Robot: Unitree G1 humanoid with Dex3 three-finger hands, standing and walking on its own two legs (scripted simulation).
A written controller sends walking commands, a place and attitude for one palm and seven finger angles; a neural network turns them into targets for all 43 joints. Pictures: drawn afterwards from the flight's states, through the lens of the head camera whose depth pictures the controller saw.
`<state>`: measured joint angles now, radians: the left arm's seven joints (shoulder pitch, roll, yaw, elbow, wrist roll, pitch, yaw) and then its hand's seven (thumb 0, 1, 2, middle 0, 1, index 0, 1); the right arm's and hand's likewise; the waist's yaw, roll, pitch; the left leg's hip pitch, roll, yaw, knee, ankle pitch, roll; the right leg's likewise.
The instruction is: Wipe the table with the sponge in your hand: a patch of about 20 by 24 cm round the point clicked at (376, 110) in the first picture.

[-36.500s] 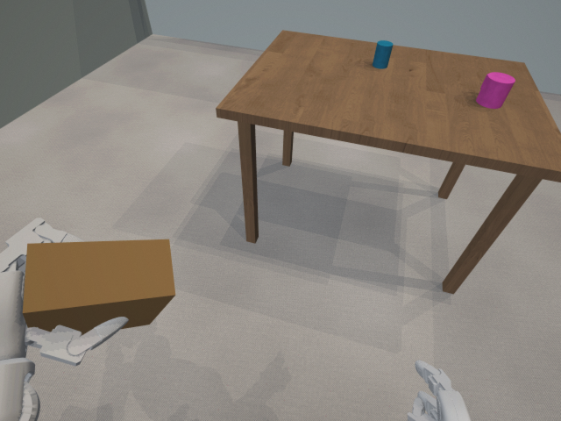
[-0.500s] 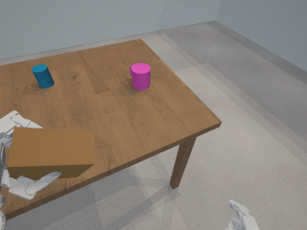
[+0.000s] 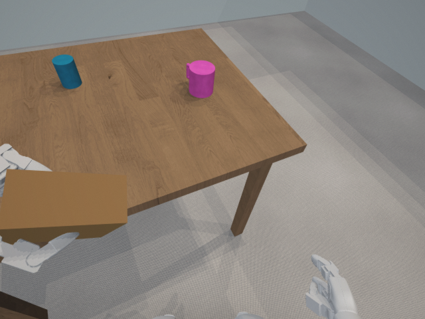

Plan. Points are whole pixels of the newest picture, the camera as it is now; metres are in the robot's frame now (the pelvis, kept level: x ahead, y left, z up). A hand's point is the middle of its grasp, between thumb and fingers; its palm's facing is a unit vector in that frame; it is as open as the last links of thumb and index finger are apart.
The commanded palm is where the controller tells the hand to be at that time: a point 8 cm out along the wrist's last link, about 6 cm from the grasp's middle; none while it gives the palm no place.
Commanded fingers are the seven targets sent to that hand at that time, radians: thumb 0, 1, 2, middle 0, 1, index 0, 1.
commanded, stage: step back with the hand held close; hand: left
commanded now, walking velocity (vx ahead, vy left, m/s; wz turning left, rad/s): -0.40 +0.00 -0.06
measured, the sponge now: (81, 210) +0.23 +0.21 +0.14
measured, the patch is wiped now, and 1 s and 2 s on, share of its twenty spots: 1.00 1.00 1.00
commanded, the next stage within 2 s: stop stepping back and stand still in 0.28 s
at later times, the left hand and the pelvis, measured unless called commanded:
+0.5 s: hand out of the picture +0.07 +0.21 +0.16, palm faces +0.33 -0.84 -0.43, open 10.2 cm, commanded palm +0.00 +0.25 +0.19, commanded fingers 0.00 0.10 1.30 -1.20 -1.60 -1.20 -1.60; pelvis -0.16 -0.03 +0.00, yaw +0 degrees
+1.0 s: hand out of the picture -0.08 +0.18 +0.18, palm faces +0.41 -0.81 -0.41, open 10.2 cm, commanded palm -0.13 +0.22 +0.19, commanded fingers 0.00 0.10 1.30 -1.20 -1.60 -1.20 -1.60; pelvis -0.28 -0.06 -0.01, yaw +2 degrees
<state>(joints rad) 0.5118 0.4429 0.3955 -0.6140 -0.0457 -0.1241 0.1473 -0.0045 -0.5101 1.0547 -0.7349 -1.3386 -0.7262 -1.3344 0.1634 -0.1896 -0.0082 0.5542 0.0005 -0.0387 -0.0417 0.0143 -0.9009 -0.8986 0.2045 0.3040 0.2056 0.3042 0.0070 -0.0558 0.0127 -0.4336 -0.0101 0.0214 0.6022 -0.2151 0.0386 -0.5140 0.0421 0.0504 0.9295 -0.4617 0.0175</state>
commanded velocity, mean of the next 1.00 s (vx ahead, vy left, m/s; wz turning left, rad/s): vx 0.05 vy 0.02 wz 0.00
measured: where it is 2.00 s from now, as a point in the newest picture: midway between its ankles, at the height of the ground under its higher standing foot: outside the picture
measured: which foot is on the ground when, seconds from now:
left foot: down 0.00-0.20, up 0.22-0.40, down 0.42-0.60, up 0.62-0.76, down 0.78-0.98, up 1.00-1.00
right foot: up 0.00-0.16, down 0.18-0.78, up 0.80-0.98, down 1.00-1.00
